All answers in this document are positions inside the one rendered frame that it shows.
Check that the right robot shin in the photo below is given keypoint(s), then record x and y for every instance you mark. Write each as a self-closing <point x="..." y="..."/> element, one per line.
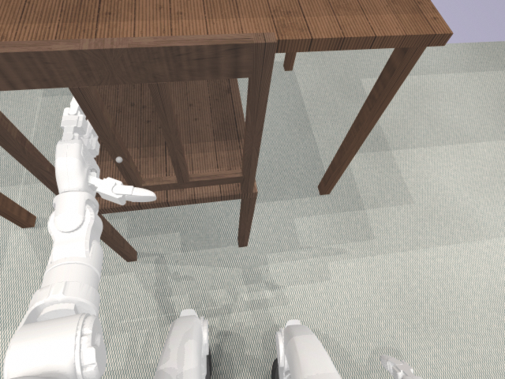
<point x="285" y="374"/>

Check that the table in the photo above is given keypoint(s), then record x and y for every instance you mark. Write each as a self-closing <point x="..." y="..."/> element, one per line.
<point x="408" y="26"/>

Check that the robot left hand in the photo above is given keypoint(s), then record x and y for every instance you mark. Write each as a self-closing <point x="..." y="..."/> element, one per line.
<point x="74" y="160"/>

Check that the left robot upper arm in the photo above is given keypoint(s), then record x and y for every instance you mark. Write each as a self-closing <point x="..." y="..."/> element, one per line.
<point x="68" y="347"/>

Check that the robot right hand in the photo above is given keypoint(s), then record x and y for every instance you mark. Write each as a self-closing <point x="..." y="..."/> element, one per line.
<point x="398" y="369"/>

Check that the chair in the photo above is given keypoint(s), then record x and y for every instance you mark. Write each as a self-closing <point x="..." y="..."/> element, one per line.
<point x="169" y="106"/>

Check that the left robot forearm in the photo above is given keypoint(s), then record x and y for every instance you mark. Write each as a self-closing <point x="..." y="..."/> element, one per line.
<point x="71" y="280"/>

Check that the robot left thigh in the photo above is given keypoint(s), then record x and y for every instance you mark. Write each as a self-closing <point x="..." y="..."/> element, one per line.
<point x="186" y="344"/>

